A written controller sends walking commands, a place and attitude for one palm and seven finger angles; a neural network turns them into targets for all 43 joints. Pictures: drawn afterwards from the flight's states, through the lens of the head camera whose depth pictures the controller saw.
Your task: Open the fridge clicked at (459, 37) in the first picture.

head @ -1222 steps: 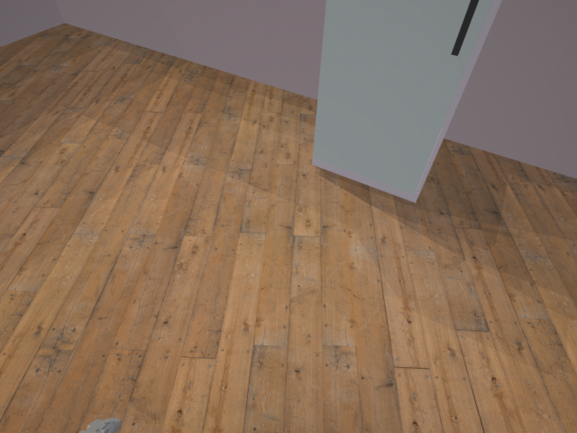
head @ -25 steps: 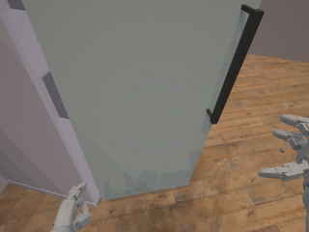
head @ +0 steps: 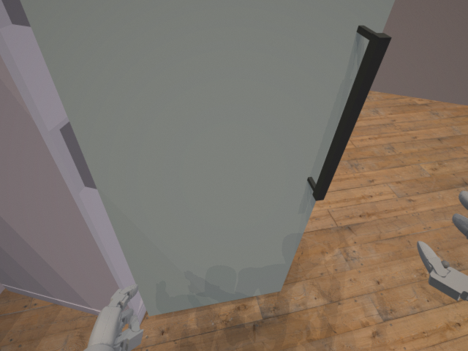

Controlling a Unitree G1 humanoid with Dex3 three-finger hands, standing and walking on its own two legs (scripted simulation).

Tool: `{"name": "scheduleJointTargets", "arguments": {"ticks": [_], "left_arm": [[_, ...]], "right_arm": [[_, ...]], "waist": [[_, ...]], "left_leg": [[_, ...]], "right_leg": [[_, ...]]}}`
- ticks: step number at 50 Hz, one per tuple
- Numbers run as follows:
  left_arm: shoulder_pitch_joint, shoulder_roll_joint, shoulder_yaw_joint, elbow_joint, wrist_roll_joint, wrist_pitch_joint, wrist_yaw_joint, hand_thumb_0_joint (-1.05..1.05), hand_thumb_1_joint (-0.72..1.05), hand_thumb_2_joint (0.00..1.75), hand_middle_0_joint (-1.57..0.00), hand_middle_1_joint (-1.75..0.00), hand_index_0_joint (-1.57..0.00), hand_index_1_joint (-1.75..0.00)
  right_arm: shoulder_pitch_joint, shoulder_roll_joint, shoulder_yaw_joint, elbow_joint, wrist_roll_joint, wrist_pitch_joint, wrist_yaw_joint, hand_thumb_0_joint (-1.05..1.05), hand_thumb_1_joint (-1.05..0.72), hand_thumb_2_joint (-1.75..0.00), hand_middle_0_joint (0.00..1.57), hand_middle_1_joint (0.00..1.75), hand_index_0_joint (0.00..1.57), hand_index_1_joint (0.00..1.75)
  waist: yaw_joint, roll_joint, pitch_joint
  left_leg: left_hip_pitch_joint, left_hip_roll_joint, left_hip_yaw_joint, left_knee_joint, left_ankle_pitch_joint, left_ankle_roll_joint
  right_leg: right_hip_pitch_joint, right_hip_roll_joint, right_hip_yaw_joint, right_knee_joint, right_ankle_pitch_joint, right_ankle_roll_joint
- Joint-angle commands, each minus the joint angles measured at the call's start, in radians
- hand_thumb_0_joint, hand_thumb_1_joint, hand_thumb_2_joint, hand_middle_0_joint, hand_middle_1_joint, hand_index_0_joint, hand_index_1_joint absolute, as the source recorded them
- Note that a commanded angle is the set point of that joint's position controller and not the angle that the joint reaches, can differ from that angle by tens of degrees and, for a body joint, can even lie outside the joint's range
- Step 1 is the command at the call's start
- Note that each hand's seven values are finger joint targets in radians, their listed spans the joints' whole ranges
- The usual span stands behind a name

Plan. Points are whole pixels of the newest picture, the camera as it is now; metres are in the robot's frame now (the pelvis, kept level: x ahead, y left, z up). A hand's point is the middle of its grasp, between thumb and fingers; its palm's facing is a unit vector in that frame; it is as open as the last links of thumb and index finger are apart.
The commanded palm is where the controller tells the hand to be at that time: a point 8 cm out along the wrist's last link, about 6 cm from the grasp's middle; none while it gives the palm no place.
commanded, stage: draw the hand back to the body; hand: right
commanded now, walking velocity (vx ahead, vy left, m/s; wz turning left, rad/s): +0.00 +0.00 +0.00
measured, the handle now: (337, 128) +0.49 -0.20 +0.17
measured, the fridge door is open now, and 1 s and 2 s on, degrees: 65 65 65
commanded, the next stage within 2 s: step back with the hand held close in 0.48 s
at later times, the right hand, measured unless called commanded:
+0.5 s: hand (454, 276) +0.18 -0.27 +0.15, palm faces +0.48 +0.79 -0.37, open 7.5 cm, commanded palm +0.13 -0.30 +0.17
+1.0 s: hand out of the picture +0.16 -0.30 +0.15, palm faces +0.40 +0.79 -0.46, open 7.4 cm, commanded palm +0.10 -0.33 +0.17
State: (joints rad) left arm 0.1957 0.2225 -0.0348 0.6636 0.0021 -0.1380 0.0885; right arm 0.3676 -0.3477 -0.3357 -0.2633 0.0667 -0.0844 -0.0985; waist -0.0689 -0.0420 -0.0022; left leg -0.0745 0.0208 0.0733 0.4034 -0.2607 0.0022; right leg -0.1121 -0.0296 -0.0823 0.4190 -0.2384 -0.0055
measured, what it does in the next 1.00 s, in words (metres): shifts its weight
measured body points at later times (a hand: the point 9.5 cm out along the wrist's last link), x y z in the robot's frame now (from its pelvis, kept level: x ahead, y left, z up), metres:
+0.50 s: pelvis +0.00 +0.00 +0.00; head -0.03 +0.01 +0.45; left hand +0.19 +0.21 -0.08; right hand +0.15 -0.31 +0.17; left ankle -0.02 +0.11 -0.74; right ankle +0.00 -0.11 -0.74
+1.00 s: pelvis -0.04 -0.03 -0.01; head -0.04 -0.04 +0.44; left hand +0.14 +0.21 -0.08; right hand +0.13 -0.34 +0.17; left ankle -0.02 +0.11 -0.74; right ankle +0.00 -0.11 -0.74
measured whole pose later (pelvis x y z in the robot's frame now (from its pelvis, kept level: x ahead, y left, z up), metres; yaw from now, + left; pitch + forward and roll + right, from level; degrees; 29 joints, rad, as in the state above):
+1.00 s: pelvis -0.04 -0.03 -0.01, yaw +0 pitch +0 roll +1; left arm 0.19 0.23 -0.01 0.55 -0.01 -0.02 0.10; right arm 0.52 -0.44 -0.41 -0.47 0.06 -0.17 -0.13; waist -0.02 0.01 0.02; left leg -0.27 0.05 0.06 0.51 -0.23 -0.03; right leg -0.32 -0.01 -0.09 0.56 -0.24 -0.05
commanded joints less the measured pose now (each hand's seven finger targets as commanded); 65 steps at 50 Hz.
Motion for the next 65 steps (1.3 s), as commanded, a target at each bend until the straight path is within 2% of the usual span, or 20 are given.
{"name": "scheduleJointTargets", "arguments": {"ticks": [1,8,11,18,22,24,27,29,30,31,32,34,38,43,46,51,54,60,62,65], "left_arm": [[-0.132,0.11,0.045,-0.17,0.005,-0.048,0.009,0.0,0.9,0.9,-0.2,-0.3,-0.2,-0.3],[-0.125,0.11,0.049,-0.164,0.004,-0.046,0.016,0.0,0.9,0.9,-0.2,-0.3,-0.2,-0.3],[-0.124,0.109,0.046,-0.161,0.007,-0.05,0.02,0.0,0.9,0.9,-0.2,-0.3,-0.2,-0.3],[-0.128,0.109,0.049,-0.159,0.006,-0.055,0.019,0.0,0.9,0.9,-0.2,-0.3,-0.2,-0.3],[-0.129,0.101,0.046,-0.157,0.008,-0.054,0.018,0.0,0.9,0.9,-0.2,-0.3,-0.2,-0.3],[-0.129,0.106,0.046,-0.159,0.01,-0.053,0.017,0.0,0.9,0.9,-0.2,-0.3,-0.2,-0.3],[-0.127,0.101,0.046,-0.16,0.009,-0.055,0.016,0.0,0.9,0.9,-0.2,-0.3,-0.2,-0.3],[-0.13,0.105,0.047,-0.158,0.009,-0.057,0.015,0.0,0.9,0.9,-0.2,-0.3,-0.2,-0.3],[-0.139,0.099,0.046,-0.168,0.009,-0.062,0.013,0.0,0.9,0.9,-0.2,-0.3,-0.2,-0.3],[-0.137,0.14,0.052,-0.192,0.003,-0.033,0.008,0.0,0.9,0.9,-0.2,-0.3,-0.2,-0.3],[-0.13,0.113,0.048,-0.169,0.006,-0.012,0.008,0.0,0.9,0.9,-0.2,-0.3,-0.2,-0.3],[-0.122,0.102,0.05,-0.187,0.004,0.014,0.007,0.0,0.9,0.9,-0.2,-0.3,-0.2,-0.3],[-0.106,0.117,0.066,-0.217,-0.004,0.054,0.015,0.0,0.9,0.9,-0.2,-0.3,-0.2,-0.3],[-0.112,0.127,0.068,-0.257,-0.008,0.078,0.029,0.0,0.9,0.9,-0.2,-0.3,-0.2,-0.3],[-0.096,0.132,0.069,-0.268,-0.009,0.077,0.029,0.0,0.9,0.9,-0.2,-0.3,-0.2,-0.3],[-0.083,0.145,0.074,-0.272,-0.006,0.044,0.025,0.0,0.9,0.9,-0.2,-0.3,-0.2,-0.3],[-0.069,0.143,0.075,-0.266,-0.006,0.026,0.021,0.0,0.9,0.9,-0.2,-0.3,-0.2,-0.3],[-0.055,0.14,0.074,-0.246,-0.002,-0.002,0.017,0.0,0.9,0.9,-0.2,-0.3,-0.2,-0.3],[-0.052,0.136,0.073,-0.237,0.001,-0.011,0.016,0.0,0.9,0.9,-0.2,-0.3,-0.2,-0.3],[-0.05,0.122,0.066,-0.22,0.007,-0.023,0.017,0.0,0.9,0.9,-0.2,-0.3,-0.2,-0.3]], "right_arm": [[-0.073,-0.215,-0.138,-0.285,0.003,-0.067,-0.022,0.0,-0.75,-0.83,0.21,0.38,0.21,0.38],[-0.024,-0.188,-0.123,-0.29,0.006,-0.061,-0.024,0.0,-0.9,-0.9,0.2,0.3,0.2,0.3],[-0.061,-0.197,-0.128,-0.309,-0.003,-0.069,-0.029,0.0,-0.9,-0.9,0.2,0.3,0.2,0.3],[-0.031,-0.189,-0.118,-0.297,-0.002,-0.064,-0.031,0.0,-0.9,-0.9,0.2,0.3,0.2,0.3],[-0.034,-0.186,-0.122,-0.296,0.0,-0.068,-0.031,0.0,-0.9,-0.9,0.2,0.3,0.2,0.3],[-0.025,-0.201,-0.138,-0.29,0.002,-0.068,-0.029,0.0,-0.9,-0.9,0.2,0.3,0.2,0.3],[-0.035,-0.189,-0.125,-0.313,-0.001,-0.072,-0.029,0.0,-0.9,-0.9,0.2,0.3,0.2,0.3],[-0.035,-0.203,-0.137,-0.318,-0.003,-0.074,-0.031,0.0,-0.9,-0.9,0.2,0.3,0.2,0.3],[-0.07,-0.164,-0.083,-0.366,-0.005,-0.079,-0.027,0.0,-0.9,-0.9,0.2,0.3,0.2,0.3],[-0.17,-0.31,-0.215,-0.403,-0.007,-0.117,-0.039,0.0,-0.9,-0.9,0.2,0.3,0.2,0.3],[-0.044,-0.229,-0.157,-0.303,-0.008,-0.118,-0.029,0.0,-0.9,-0.9,0.2,0.3,0.2,0.3],[0.042,-0.207,-0.144,-0.295,-0.011,-0.125,-0.023,0.0,-0.9,-0.9,0.2,0.3,0.2,0.3],[0.119,-0.234,-0.169,-0.35,-0.005,-0.129,-0.036,0.0,-0.9,-0.9,0.2,0.3,0.2,0.3],[0.117,-0.276,-0.212,-0.427,0.001,-0.139,-0.052,0.0,-0.9,-0.9,0.2,0.3,0.2,0.3],[0.118,-0.255,-0.201,-0.426,-0.001,-0.145,-0.057,0.0,-0.9,-0.9,0.2,0.3,0.2,0.3],[0.096,-0.23,-0.206,-0.437,-0.02,-0.173,-0.06,0.0,-0.9,-0.9,0.2,0.3,0.2,0.3],[0.119,-0.229,-0.224,-0.413,-0.028,-0.189,-0.061,0.0,-0.9,-0.9,0.2,0.3,0.2,0.3],[0.047,-0.208,-0.2,-0.42,-0.043,-0.215,-0.061,0.0,-0.9,-0.9,0.2,0.3,0.2,0.3],[0.016,-0.214,-0.196,-0.428,-0.046,-0.224,-0.064,0.0,-0.9,-0.9,0.2,0.3,0.2,0.3],[0.006,-0.224,-0.193,-0.435,-0.043,-0.232,-0.072,0.0,-0.9,-0.9,0.2,0.3,0.2,0.3]], "waist": [[-0.008,-0.016,-0.081],[0.005,0.009,-0.02],[0.001,-0.032,-0.048],[-0.002,0.004,-0.029],[-0.002,-0.034,-0.024],[-0.006,0.003,-0.029],[-0.003,-0.044,-0.033],[-0.005,-0.026,-0.045],[0.002,-0.039,-0.042],[0.041,-0.012,0.027],[0.045,0.079,0.009],[0.044,0.114,-0.054],[0.049,0.042,-0.149],[0.041,-0.015,-0.165],[0.043,-0.043,-0.149],[0.045,-0.12,-0.097],[0.051,-0.079,-0.083],[0.065,-0.041,-0.04],[0.066,-0.012,-0.024],[0.066,0.016,-0.032]], "left_leg": [[-0.009,-0.022,-0.02,-0.051,0.248,0.0],[-0.037,-0.021,-0.019,-0.074,0.19,-0.003],[-0.034,-0.022,-0.018,-0.067,0.184,0.0],[-0.021,-0.02,-0.02,-0.075,0.179,0.0],[-0.027,-0.02,-0.019,-0.076,0.158,0.001],[-0.016,-0.018,-0.021,-0.082,0.176,-0.002],[-0.016,-0.02,-0.019,-0.073,0.173,0.001],[-0.013,-0.02,-0.02,-0.077,0.178,0.001],[-0.017,-0.017,-0.022,-0.076,0.176,-0.001],[-0.108,0.036,-0.106,-0.118,0.23,0.003],[-0.129,0.079,-0.115,-0.118,0.246,0.01],[-0.117,0.117,-0.118,-0.077,0.358,0.019],[-0.095,0.12,-0.102,0.003,0.451,0.015],[-0.065,0.048,-0.069,0.081,0.39,-0.008],[-0.037,0.022,-0.064,0.122,0.272,-0.013],[0.052,-0.014,-0.057,0.247,0.126,-0.017],[0.065,-0.012,-0.081,0.256,0.129,-0.014],[-0.026,0.01,-0.133,0.201,-0.018,0.003],[-0.098,0.025,-0.163,0.135,-0.134,0.017],[-0.194,0.049,-0.19,0.062,-0.172,0.031]], "right_leg": [[0.029,0.015,0.027,-0.045,0.264,-0.02],[0.016,0.011,0.024,-0.052,0.198,-0.023],[0.029,0.017,0.028,-0.054,0.202,-0.021],[0.02,0.013,0.03,-0.055,0.193,-0.023],[0.022,0.014,0.032,-0.062,0.178,-0.019],[0.015,0.015,0.03,-0.061,0.184,-0.021],[0.021,0.014,0.033,-0.059,0.192,-0.016],[0.024,0.015,0.032,-0.061,0.194,-0.017],[0.03,0.014,0.032,-0.056,0.192,-0.019],[-0.068,-0.01,0.048,0.004,0.134,-0.04],[-0.072,-0.004,0.051,0.044,0.119,-0.039],[-0.074,0.0,0.046,0.094,0.165,-0.035],[-0.069,-0.022,0.053,0.102,0.294,-0.031],[-0.119,-0.063,0.104,0.044,0.378,-0.037],[-0.215,-0.091,0.135,-0.002,0.265,-0.049],[-0.465,-0.143,0.201,-0.114,-0.134,-0.086],[-0.548,-0.14,0.218,-0.11,-0.29,-0.095],[-0.593,-0.104,0.195,-0.048,-0.457,-0.083],[-0.564,-0.081,0.184,-0.013,-0.467,-0.07],[-0.463,-0.052,0.172,0.03,-0.385,-0.05]]}}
